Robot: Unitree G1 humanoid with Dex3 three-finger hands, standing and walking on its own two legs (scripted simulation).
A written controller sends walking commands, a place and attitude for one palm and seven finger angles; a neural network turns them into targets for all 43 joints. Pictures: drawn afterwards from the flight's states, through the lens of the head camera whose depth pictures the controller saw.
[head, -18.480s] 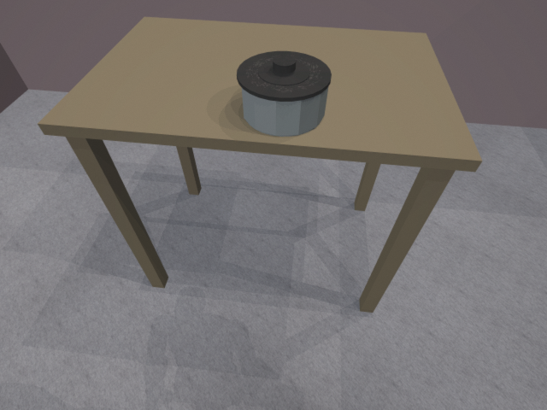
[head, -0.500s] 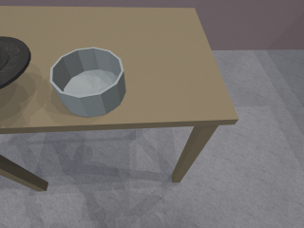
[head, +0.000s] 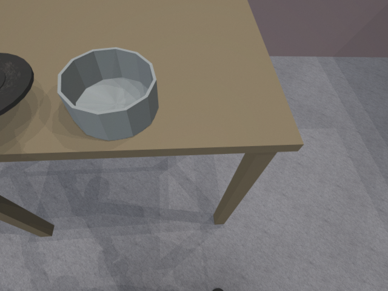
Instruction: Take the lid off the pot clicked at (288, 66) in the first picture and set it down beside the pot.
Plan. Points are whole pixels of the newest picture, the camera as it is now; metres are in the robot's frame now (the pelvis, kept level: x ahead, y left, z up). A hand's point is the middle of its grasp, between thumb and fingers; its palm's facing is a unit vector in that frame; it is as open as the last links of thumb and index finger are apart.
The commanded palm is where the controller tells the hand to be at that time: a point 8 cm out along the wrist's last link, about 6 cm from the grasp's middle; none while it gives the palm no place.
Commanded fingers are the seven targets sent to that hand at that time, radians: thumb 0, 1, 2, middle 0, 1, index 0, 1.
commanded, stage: lower the lid onto the table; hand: left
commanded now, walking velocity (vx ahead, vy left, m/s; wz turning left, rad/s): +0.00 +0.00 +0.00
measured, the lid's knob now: out of the picture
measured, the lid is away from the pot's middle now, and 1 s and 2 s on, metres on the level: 0.24 0.24 0.24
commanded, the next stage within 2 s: open the fingers wide in 0.96 s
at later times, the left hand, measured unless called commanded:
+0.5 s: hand out of the picture +0.48 +0.34 +0.15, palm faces -0.43 -0.24 -0.87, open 7.3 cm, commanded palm +0.51 +0.36 +0.21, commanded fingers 0.00 0.78 0.85 -0.73 -1.07 -0.78 -1.11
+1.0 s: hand out of the picture +0.46 +0.36 +0.11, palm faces -0.46 -0.25 -0.85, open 7.3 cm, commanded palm +0.52 +0.37 +0.17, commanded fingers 0.00 0.78 0.85 -0.73 -1.07 -0.78 -1.11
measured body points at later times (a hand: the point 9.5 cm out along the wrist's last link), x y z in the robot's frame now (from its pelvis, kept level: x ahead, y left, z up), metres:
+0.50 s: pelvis +0.00 +0.00 -0.01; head +0.10 +0.02 +0.43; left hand +0.50 +0.35 +0.20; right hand -0.04 -0.28 -0.12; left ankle -0.04 +0.11 -0.74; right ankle -0.01 -0.17 -0.74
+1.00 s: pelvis -0.01 +0.00 -0.02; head +0.10 +0.03 +0.42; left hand +0.48 +0.37 +0.16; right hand -0.06 -0.28 -0.12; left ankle -0.04 +0.11 -0.74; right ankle -0.01 -0.17 -0.74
